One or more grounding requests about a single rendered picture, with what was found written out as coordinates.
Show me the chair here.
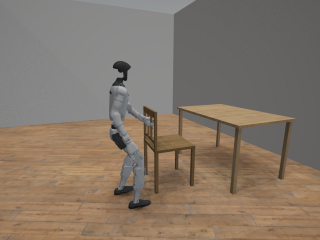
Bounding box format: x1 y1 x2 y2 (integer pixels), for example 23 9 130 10
143 106 196 194

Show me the robot left hand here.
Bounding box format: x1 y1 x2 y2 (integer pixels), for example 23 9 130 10
143 117 154 130

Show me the robot torso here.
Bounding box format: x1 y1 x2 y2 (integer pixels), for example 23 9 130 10
109 83 129 142

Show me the left robot upper arm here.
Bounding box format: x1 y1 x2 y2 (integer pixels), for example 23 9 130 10
126 102 131 110

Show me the left robot forearm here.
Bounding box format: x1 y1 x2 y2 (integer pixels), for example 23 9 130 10
127 106 146 122

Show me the robot right hand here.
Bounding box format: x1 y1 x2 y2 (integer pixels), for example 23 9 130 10
126 141 143 164

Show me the left robot thigh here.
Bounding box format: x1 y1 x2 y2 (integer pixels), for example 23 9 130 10
123 148 134 167

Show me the table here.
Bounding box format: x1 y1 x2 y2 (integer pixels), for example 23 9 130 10
177 104 296 195

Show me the right robot upper arm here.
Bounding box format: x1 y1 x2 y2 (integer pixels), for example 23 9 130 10
110 86 127 120

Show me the right robot forearm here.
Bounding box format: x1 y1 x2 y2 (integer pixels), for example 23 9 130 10
112 112 132 145

